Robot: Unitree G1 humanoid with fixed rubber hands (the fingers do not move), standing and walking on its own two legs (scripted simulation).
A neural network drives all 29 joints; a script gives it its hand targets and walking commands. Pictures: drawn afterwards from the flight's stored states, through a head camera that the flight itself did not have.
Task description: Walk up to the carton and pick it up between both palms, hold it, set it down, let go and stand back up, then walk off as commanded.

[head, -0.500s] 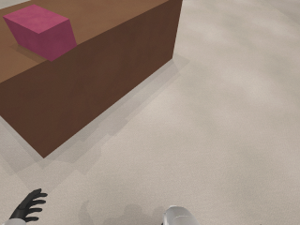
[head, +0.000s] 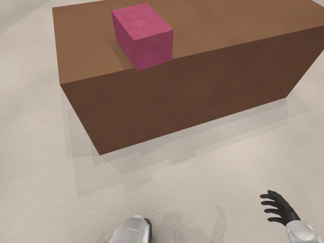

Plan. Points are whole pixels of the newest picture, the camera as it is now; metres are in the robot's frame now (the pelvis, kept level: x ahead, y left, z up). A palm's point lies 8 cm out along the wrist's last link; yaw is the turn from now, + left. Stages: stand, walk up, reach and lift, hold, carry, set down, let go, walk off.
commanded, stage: walk up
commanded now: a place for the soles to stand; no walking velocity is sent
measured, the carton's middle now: (142, 35) +0.89 +0.20 -0.02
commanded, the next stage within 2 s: none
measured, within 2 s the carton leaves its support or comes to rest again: neither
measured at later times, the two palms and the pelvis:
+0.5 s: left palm (74, 166) +0.27 +0.29 -0.06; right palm (317, 174) +0.34 -0.41 -0.08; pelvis +0.22 -0.07 -0.01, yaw +13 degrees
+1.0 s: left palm (85, 162) +0.30 +0.28 -0.10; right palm (267, 92) +0.62 -0.30 -0.04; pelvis +0.38 -0.04 +0.00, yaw +24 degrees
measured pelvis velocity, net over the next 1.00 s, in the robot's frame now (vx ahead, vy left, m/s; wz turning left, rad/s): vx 0.38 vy -0.04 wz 0.41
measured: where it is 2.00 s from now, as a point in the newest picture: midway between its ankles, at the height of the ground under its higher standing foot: (178, 173)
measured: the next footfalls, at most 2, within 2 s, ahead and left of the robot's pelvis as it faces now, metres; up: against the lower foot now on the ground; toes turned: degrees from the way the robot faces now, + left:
left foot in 0.02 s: +0.17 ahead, +0.10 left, +0.00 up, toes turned +6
right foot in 0.46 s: +0.35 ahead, -0.19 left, +0.00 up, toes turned +9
